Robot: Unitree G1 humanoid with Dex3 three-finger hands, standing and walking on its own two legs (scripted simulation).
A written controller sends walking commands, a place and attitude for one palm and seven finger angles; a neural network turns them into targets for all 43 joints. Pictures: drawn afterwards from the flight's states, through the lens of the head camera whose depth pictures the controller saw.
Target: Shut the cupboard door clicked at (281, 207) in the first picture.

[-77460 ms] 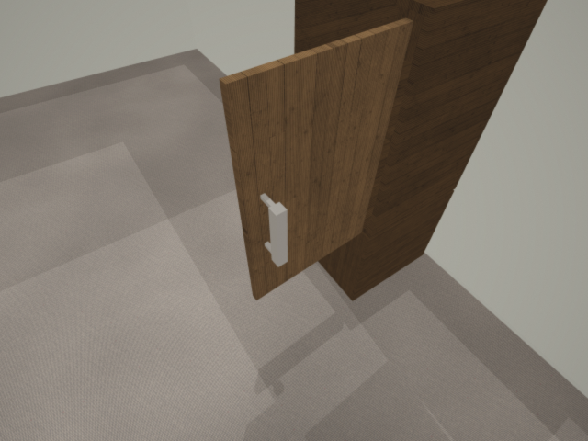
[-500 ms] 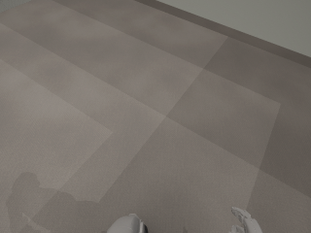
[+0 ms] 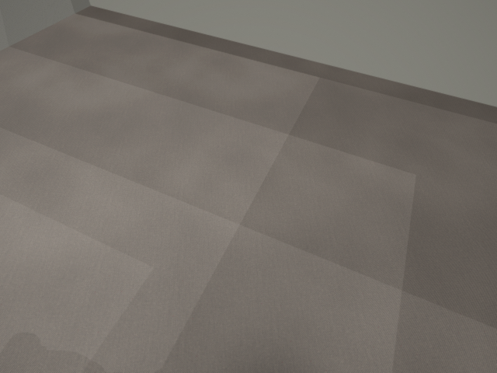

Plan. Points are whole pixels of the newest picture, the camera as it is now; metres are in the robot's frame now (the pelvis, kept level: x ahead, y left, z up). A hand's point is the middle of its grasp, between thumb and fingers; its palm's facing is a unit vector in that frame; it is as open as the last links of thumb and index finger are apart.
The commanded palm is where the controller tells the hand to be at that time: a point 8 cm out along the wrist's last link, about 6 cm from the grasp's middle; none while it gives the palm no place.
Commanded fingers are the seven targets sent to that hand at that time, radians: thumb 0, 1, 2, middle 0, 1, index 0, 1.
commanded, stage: turn to face it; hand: left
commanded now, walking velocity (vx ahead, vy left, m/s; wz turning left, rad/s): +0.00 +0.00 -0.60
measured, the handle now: out of the picture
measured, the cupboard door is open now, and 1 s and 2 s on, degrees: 12 12 12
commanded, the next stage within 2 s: none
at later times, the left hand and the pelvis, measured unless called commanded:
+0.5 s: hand (125, 358) +0.17 +0.24 -0.17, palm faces -0.18 -0.96 -0.24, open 7.4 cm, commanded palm none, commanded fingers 0.00 0.90 0.90 -0.20 -0.30 -0.20 -0.30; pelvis +0.06 +0.04 +0.00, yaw -16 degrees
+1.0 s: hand (186, 317) +0.24 +0.13 -0.14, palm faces -0.52 -0.81 -0.26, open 7.4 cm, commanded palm none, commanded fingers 0.00 0.90 0.90 -0.20 -0.30 -0.20 -0.30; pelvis +0.05 +0.01 +0.01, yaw -33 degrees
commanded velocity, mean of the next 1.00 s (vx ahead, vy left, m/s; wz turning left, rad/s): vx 0.00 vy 0.00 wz -0.60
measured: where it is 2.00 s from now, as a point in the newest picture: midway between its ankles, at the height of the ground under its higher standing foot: outside the picture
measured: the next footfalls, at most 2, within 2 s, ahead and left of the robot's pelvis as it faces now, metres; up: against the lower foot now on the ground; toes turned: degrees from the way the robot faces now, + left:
right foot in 0.02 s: +0.04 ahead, -0.11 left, +0.00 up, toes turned -5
left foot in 0.42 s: +0.15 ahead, +0.15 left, +0.00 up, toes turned -12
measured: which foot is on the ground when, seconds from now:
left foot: down 0.00-0.06, up 0.08-0.40, down 0.42-0.80, up 0.82-1.00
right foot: up 0.00-0.00, down 0.02-0.42, up 0.44-0.78, down 0.80-1.00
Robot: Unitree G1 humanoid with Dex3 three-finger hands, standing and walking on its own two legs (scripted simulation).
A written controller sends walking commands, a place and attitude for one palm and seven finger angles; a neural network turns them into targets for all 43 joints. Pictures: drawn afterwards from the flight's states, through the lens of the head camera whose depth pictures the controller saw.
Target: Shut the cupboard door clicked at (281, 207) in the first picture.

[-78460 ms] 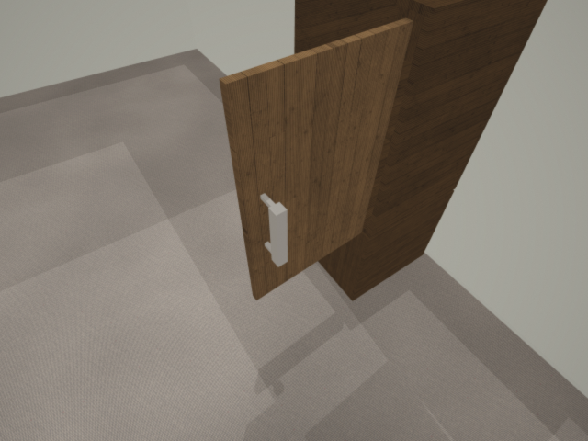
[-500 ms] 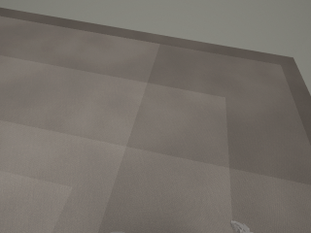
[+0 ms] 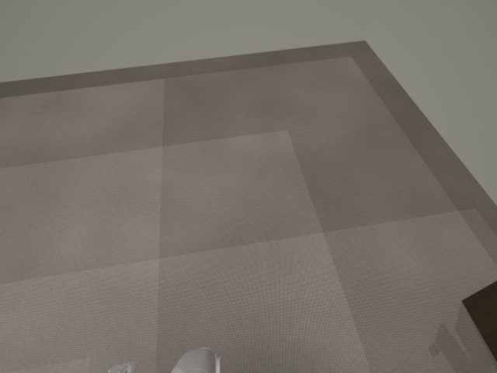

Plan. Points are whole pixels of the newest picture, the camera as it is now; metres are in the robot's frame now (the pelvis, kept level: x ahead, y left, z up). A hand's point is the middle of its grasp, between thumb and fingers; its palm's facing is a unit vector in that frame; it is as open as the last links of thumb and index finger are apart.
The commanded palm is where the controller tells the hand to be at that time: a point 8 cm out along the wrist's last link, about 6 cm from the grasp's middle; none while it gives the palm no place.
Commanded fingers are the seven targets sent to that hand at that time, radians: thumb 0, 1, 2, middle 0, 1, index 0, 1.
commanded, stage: turn to face it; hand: left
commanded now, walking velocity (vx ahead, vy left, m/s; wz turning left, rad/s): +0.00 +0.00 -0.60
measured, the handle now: out of the picture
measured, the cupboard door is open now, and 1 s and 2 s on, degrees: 12 12 12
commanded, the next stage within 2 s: take the last steps up to it in 1.88 s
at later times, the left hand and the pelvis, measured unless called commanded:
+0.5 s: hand (141, 367) +0.15 +0.22 -0.16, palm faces -0.26 -0.94 -0.23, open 7.4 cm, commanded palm none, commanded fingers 0.00 0.90 0.90 -0.20 -0.30 -0.20 -0.30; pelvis +0.00 +0.03 +0.00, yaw -18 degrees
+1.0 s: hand (188, 358) +0.17 +0.13 -0.16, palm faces -0.50 -0.83 -0.23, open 7.4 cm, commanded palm none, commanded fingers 0.00 0.90 0.90 -0.20 -0.30 -0.20 -0.30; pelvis +0.00 +0.00 +0.00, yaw -34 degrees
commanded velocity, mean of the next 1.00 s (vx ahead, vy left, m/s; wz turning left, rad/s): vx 0.00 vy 0.00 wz -0.60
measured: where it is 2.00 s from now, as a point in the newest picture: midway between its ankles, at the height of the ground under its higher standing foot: outside the picture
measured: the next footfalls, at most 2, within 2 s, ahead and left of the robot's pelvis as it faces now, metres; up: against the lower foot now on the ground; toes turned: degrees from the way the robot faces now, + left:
left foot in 0.20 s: +0.08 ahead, +0.14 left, +0.00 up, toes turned -5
right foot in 0.60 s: -0.01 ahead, -0.11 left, +0.00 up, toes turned -27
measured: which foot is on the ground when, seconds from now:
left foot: up 0.00-0.18, down 0.20-0.60, up 0.62-1.00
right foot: down 0.00-0.20, up 0.22-0.58, down 0.60-1.00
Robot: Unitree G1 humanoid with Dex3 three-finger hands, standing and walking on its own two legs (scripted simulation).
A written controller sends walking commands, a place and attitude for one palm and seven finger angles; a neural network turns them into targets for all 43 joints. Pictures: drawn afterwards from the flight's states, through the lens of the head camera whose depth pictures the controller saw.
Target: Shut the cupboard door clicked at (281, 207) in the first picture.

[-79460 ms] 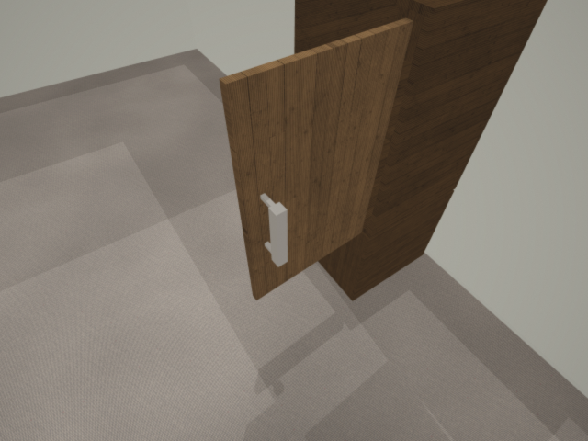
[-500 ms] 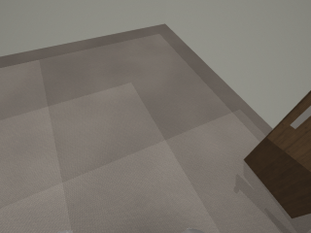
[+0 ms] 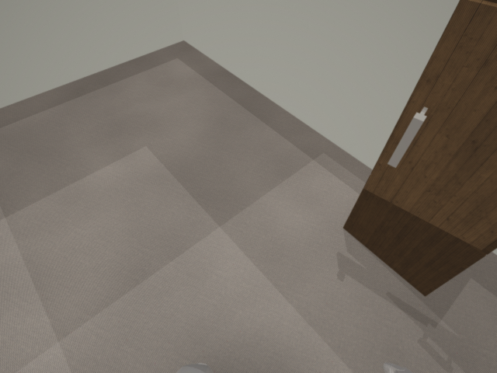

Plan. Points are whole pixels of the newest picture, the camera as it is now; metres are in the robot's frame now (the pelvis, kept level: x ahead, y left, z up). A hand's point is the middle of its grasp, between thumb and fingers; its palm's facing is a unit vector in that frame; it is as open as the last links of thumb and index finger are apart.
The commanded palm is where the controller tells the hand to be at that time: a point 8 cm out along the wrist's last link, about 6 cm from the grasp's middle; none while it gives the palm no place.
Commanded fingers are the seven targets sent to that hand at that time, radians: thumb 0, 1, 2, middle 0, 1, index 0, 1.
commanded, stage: turn to face it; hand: left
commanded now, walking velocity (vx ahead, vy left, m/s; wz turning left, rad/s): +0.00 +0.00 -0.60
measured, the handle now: (408, 137) +0.69 -0.36 -0.07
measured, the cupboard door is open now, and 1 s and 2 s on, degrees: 12 12 12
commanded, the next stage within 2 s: take the last steps up to it in 0.88 s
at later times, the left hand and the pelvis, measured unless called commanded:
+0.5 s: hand (169, 361) +0.16 +0.16 -0.15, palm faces -0.28 -0.91 -0.31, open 7.4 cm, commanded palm none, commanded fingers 0.00 0.90 0.90 -0.20 -0.30 -0.20 -0.30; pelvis +0.00 -0.02 -0.01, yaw -18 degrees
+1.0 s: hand (178, 350) +0.18 +0.15 -0.17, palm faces -0.42 -0.89 -0.21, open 7.4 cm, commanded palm none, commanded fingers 0.00 0.90 0.90 -0.20 -0.30 -0.20 -0.30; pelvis +0.02 +0.00 +0.00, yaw -28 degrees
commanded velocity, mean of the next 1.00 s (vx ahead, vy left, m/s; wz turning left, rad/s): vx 0.01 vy -0.01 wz -0.42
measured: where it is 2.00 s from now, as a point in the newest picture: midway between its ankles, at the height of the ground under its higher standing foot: outside the picture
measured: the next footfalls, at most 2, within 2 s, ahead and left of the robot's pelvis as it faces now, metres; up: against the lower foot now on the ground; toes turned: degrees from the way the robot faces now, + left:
left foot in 0.06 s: +0.06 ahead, +0.14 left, +0.00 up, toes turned -1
right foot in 0.42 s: +0.00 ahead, -0.13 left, +0.00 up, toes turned -20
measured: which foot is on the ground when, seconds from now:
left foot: up 0.00-0.04, down 0.06-0.42, up 0.44-0.82, down 0.84-1.00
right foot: down 0.00-0.06, up 0.08-0.40, down 0.42-0.86, up 0.88-1.00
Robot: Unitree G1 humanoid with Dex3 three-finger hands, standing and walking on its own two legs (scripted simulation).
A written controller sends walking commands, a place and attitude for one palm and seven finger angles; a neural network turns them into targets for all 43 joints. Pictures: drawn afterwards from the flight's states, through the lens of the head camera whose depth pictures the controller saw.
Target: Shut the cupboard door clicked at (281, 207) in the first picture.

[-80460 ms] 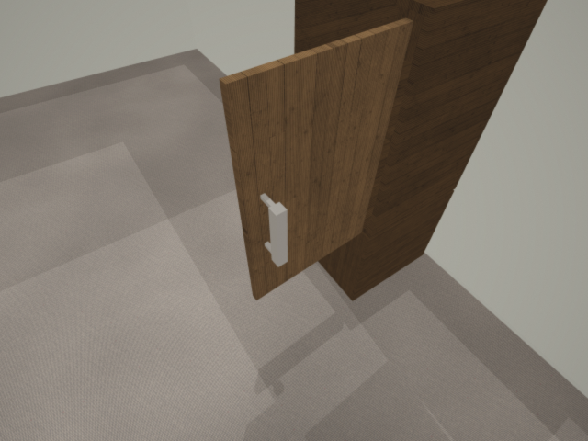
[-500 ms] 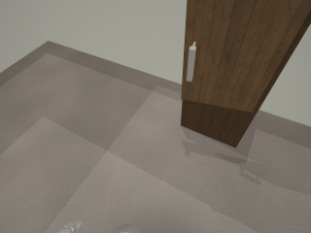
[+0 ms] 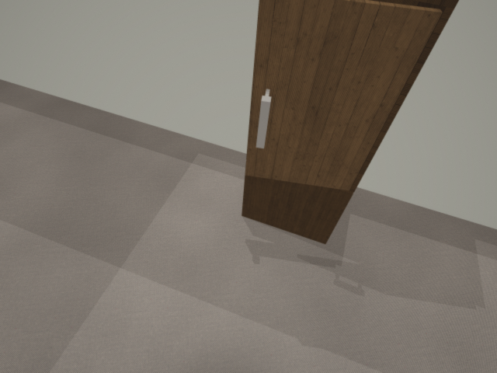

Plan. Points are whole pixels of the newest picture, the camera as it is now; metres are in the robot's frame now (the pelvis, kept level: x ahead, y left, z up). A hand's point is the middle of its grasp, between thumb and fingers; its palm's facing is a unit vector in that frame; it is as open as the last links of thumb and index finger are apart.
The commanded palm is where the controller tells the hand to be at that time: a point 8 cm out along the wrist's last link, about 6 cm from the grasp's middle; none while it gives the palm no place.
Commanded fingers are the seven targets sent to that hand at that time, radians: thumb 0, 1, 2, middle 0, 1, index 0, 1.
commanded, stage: take the last steps up to it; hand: left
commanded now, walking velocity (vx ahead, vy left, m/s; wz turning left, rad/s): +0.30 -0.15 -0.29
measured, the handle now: (263, 119) +0.76 +0.00 -0.07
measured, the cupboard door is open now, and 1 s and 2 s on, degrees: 12 12 12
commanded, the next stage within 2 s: come to a stop and stand still in 0.88 s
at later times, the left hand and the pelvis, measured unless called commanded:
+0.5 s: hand out of the picture +0.08 +0.12 -0.17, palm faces -0.05 -0.99 -0.16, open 7.4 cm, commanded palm none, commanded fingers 0.00 0.90 0.90 -0.20 -0.30 -0.20 -0.30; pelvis +0.09 -0.05 +0.00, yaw -5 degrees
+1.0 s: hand (228, 258) +0.38 +0.06 -0.17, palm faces -0.11 -0.96 -0.24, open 7.4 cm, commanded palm none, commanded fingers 0.00 0.90 0.90 -0.20 -0.30 -0.20 -0.30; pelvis +0.27 -0.12 -0.01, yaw -7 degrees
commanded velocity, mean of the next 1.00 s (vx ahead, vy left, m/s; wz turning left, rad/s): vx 0.23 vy -0.08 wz -0.08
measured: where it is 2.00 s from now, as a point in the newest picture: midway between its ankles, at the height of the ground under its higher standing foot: (285, 355)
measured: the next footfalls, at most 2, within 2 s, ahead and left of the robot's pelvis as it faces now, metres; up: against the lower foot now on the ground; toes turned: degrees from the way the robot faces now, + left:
right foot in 0.20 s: +0.02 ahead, -0.14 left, +0.00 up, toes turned -7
left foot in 0.58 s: +0.25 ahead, +0.05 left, +0.00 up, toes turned +2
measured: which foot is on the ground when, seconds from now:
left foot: down 0.00-0.20, up 0.22-0.56, down 0.58-0.94, up 0.96-1.00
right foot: up 0.00-0.18, down 0.20-0.58, up 0.60-0.92, down 0.94-1.00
